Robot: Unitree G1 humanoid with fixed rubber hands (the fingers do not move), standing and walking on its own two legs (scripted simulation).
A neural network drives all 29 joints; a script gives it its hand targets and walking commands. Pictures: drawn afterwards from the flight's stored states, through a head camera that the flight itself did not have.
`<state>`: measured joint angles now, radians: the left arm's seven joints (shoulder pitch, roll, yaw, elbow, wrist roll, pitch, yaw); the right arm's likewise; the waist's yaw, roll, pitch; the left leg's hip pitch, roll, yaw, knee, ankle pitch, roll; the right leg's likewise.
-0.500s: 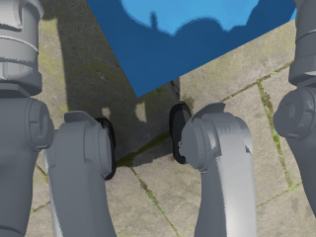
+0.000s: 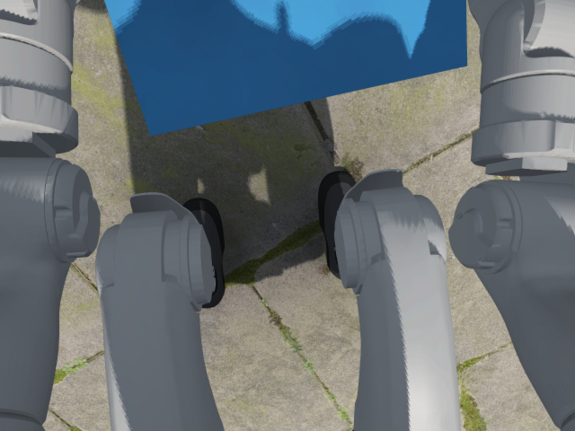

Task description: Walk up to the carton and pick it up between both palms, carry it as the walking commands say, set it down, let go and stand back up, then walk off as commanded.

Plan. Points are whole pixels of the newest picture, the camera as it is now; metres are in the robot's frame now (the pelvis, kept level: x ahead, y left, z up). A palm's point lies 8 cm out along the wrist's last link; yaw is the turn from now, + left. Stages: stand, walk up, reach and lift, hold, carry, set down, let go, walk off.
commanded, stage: reach and lift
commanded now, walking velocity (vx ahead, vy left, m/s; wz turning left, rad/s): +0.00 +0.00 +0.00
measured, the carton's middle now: out of the picture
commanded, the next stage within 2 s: none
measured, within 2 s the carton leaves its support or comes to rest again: leaves its support in 0.36 s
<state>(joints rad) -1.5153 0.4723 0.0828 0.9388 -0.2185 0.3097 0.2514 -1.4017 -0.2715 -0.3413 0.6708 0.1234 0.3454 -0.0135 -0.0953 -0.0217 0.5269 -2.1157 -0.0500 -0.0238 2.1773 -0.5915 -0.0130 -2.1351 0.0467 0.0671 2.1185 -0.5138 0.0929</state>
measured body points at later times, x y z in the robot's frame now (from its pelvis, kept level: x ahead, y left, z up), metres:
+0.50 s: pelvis +0.00 +0.00 +0.04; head +0.37 -0.01 +0.28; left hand +0.57 +0.17 -0.13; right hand +0.53 -0.21 -0.12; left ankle +0.12 +0.12 -0.35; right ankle +0.14 -0.14 -0.35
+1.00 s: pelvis -0.01 +0.00 +0.08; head +0.35 -0.01 +0.34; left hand +0.56 +0.17 -0.05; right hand +0.52 -0.20 -0.05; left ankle +0.12 +0.12 -0.35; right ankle +0.14 -0.14 -0.35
